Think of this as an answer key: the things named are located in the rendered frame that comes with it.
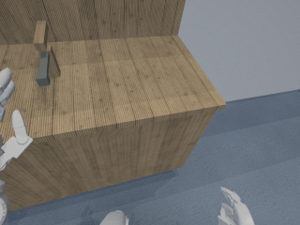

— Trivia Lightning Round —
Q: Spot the tap lever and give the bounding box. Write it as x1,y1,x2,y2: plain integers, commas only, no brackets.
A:
36,52,51,87

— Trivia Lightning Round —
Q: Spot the left robot forearm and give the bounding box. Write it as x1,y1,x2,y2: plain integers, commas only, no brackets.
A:
0,180,9,225

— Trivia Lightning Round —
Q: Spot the counter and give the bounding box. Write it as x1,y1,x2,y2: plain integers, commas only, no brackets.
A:
0,0,227,212

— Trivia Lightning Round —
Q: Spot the left robot hand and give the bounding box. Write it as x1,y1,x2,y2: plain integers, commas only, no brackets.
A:
0,67,33,173

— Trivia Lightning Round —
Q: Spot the robot left thigh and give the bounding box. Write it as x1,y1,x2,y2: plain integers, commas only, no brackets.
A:
99,211,129,225

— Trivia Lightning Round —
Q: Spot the right robot hand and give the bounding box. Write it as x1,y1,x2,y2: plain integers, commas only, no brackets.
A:
217,187,255,225

